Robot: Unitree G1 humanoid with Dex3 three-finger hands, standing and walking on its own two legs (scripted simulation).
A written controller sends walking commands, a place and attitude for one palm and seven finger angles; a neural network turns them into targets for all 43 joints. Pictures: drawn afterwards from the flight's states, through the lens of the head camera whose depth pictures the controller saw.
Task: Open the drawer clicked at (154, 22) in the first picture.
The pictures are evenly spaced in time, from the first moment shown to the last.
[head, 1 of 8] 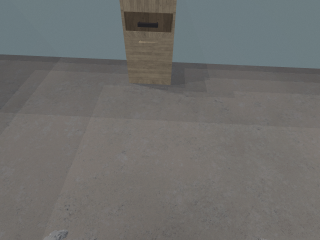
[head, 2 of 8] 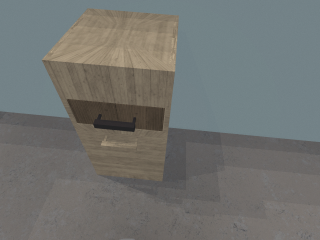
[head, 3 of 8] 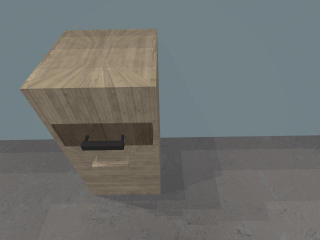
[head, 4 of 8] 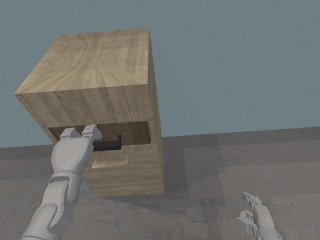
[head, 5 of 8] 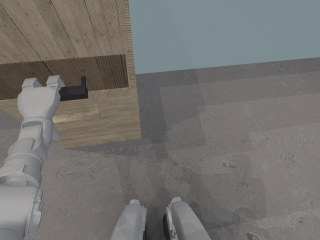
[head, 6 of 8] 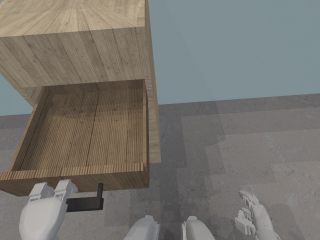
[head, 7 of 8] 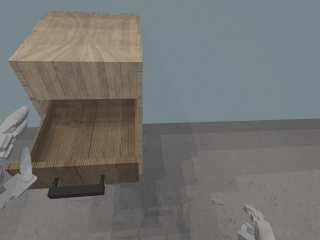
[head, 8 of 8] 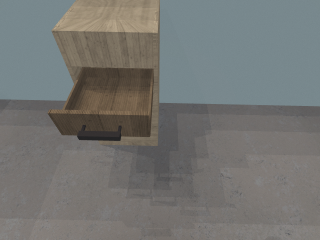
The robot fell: no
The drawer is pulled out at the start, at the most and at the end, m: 0.00 0.30 0.30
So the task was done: yes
